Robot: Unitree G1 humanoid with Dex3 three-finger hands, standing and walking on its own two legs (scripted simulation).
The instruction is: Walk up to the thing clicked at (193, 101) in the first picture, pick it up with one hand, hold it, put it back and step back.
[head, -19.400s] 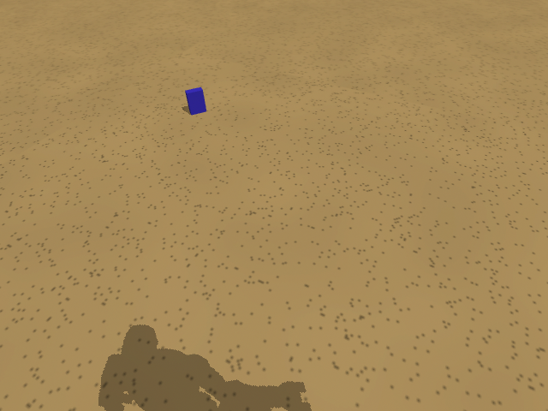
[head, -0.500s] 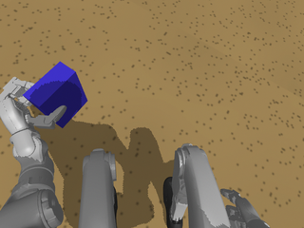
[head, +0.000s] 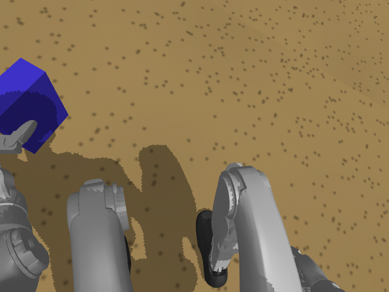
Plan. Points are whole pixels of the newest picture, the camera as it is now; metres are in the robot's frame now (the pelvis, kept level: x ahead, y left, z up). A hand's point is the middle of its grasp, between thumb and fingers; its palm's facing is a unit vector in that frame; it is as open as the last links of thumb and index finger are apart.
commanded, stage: crouch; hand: left
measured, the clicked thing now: (28, 111) +0.46 +0.29 -0.09
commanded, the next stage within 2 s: lower in 0.42 s
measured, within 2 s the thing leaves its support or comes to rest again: neither
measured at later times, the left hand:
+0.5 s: hand (5, 120) +0.45 +0.34 -0.12, palm faces +0.51 -0.86 -0.01, open 9.1 cm
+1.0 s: hand (19, 128) +0.46 +0.34 -0.17, palm faces +0.52 -0.86 -0.01, open 9.0 cm
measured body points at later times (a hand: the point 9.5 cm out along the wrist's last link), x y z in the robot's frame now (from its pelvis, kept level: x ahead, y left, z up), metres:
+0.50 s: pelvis +0.00 +0.01 -0.03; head +0.23 +0.12 +0.34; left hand +0.42 +0.38 -0.11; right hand +0.11 -0.27 -0.11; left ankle +0.09 +0.13 -0.29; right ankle +0.12 -0.12 -0.29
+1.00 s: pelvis +0.00 +0.01 -0.04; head +0.25 +0.14 +0.31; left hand +0.43 +0.38 -0.17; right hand +0.11 -0.27 -0.09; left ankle +0.09 +0.13 -0.29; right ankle +0.12 -0.12 -0.29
